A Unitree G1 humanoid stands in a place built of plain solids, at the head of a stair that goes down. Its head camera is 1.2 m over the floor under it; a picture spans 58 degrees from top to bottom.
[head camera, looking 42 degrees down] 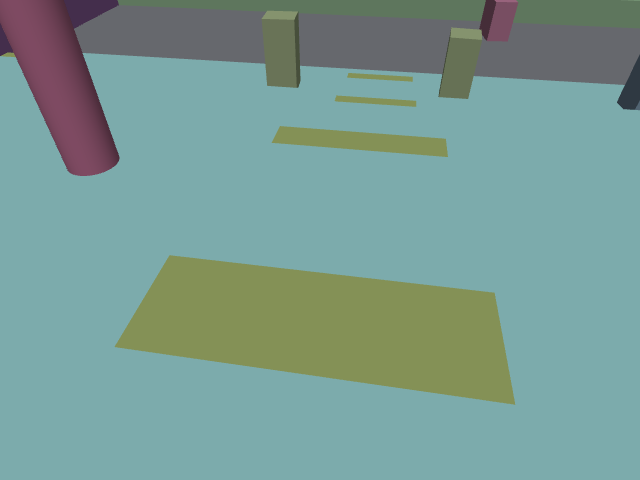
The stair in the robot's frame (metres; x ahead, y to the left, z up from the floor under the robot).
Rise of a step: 0.10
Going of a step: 0.53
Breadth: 1.36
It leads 9 degrees to the right of straight ahead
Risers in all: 3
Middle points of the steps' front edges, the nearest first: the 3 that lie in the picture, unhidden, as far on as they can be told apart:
0.72 0.06 0.00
1.24 -0.02 -0.10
1.76 -0.10 -0.20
